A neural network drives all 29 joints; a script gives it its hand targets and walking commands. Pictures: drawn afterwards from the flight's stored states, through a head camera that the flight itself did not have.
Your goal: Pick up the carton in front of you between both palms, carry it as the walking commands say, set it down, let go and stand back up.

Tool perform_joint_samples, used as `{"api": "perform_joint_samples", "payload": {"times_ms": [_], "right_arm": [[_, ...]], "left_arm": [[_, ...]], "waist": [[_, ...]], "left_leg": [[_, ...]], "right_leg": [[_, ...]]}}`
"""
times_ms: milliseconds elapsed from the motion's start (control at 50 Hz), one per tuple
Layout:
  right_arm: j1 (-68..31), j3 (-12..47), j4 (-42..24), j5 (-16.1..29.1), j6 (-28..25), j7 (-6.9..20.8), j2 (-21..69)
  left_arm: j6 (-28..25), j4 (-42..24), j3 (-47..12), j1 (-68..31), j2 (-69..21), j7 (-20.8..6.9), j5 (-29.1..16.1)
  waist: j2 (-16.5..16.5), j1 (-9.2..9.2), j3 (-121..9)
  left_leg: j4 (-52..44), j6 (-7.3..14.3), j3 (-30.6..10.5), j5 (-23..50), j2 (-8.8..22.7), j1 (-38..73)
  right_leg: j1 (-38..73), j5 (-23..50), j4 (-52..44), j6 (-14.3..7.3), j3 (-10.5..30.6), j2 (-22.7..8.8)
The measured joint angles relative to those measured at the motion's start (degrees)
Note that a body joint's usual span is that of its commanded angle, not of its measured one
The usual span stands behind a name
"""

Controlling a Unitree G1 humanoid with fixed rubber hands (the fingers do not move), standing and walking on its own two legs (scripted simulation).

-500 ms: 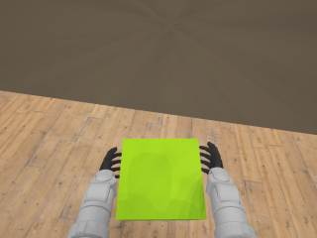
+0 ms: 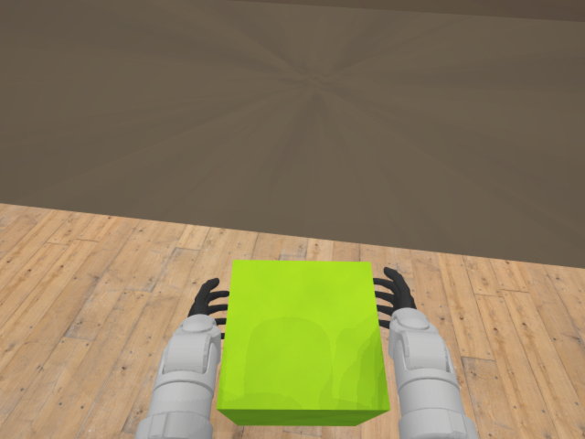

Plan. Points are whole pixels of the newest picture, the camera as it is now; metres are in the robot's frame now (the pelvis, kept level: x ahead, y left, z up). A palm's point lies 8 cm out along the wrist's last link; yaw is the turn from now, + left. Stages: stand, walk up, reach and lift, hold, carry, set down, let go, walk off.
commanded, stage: reach and lift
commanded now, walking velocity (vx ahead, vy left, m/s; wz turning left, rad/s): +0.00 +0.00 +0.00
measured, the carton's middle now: (299, 349) +0.31 -0.01 -0.07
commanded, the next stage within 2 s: hold in 0.62 s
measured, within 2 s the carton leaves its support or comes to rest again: neither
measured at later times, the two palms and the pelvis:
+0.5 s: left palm (199, 322) +0.29 +0.14 +0.03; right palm (406, 307) +0.31 -0.15 +0.05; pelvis +0.01 -0.01 +0.01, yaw +0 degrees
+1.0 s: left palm (194, 324) +0.28 +0.14 +0.04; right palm (409, 313) +0.29 -0.15 +0.06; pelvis +0.01 +0.00 +0.01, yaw +0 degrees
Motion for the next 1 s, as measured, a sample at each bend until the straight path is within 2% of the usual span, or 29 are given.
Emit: {"api": "perform_joint_samples", "payload": {"times_ms": [80,280,440,660,820,920,1000], "right_arm": [[0.3,-0.5,-0.4,0.2,0.8,0.8,-0.1],[0.9,0.9,-2.3,0.8,2.9,1.1,-0.3],[1.8,2.6,-4.6,1.1,4.0,0.5,-0.5],[2.6,2.6,-5.9,1.4,5.5,1.4,-0.8],[5.3,5.9,-10.9,3.1,8.8,1.0,-1.5],[4.5,5.0,-10.2,2.3,10.4,1.8,-1.3],[4.4,5.5,-10.6,1.9,10.7,1.4,-1.3]], "left_arm": [[0.5,0.0,0.0,0.1,0.5,-2.3,0.5],[1.9,-2.1,-0.1,1.1,0.5,-4.0,1.6],[3.1,-5.4,-1.7,2.7,0.8,-4.3,0.3],[5.1,-6.7,-2.5,2.7,0.8,-4.6,0.8],[8.1,-11.8,-5.3,5.5,1.4,-4.0,-0.9],[9.2,-10.8,-4.7,4.9,1.3,-4.9,0.0],[9.6,-11.3,-5.1,4.9,1.3,-4.3,-0.2]], "waist": [[-0.2,-0.11,-0.2],[-0.6,0.64,0.7],[-0.6,0.59,1.1],[-0.7,0.59,1.3],[-0.7,0.51,0.9],[-0.5,0.51,1.6],[-0.4,0.65,1.4]], "left_leg": [[-1.0,-0.1,0.0,0.3,0.2,0.8],[-2.9,-0.3,0.0,0.8,0.6,3.1],[-3.9,-0.3,-0.5,0.9,0.7,4.4],[-5.3,-0.2,-0.1,1.3,0.7,6.3],[-7.0,0.0,0.1,1.9,0.7,8.5],[-6.8,0.1,0.2,1.9,0.7,9.4],[-5.7,0.0,0.7,1.5,0.8,7.9]], "right_leg": [[0.7,0.2,-0.7,-0.1,-0.1,0.0],[2.8,0.6,-2.2,-0.5,-0.4,0.1],[4.4,0.9,-3.7,-0.7,-1.0,-0.1],[6.1,1.3,-5.1,-0.6,-0.8,-0.3],[8.3,2.0,-6.9,-0.5,-0.7,-0.5],[9.2,2.0,-6.8,-0.5,-0.7,-0.6],[7.7,1.7,-5.7,-0.4,-1.2,-0.8]]}}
